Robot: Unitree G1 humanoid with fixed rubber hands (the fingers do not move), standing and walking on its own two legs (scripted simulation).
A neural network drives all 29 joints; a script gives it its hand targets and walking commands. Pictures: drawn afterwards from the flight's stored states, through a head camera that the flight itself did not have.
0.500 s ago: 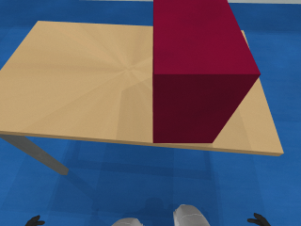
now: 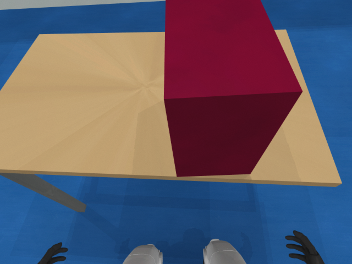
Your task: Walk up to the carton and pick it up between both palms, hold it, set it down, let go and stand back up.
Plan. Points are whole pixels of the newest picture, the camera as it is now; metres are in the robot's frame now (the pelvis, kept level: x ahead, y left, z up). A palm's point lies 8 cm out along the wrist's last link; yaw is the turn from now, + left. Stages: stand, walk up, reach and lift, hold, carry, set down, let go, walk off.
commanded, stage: walk up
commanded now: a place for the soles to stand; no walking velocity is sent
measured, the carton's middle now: (211, 92) +0.44 -0.08 +0.11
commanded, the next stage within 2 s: none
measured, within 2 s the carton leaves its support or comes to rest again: neither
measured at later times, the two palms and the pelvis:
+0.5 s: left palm out of the picture +0.06 +0.27 -0.08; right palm out of the picture +0.04 -0.34 -0.13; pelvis -0.04 -0.04 +0.00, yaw -5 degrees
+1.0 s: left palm out of the picture +0.03 +0.35 -0.11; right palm out of the picture -0.02 -0.28 -0.10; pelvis -0.06 +0.04 +0.00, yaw -5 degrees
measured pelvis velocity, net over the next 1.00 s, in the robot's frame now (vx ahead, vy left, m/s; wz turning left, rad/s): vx -0.06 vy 0.04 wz -0.08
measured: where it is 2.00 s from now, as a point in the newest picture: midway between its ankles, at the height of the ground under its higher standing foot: outside the picture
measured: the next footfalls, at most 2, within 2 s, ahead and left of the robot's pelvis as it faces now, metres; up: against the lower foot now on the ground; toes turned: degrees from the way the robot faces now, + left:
left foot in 0.02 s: +0.04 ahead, +0.15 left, +0.00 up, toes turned +0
right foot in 0.32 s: +0.02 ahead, -0.12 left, +0.00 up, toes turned -1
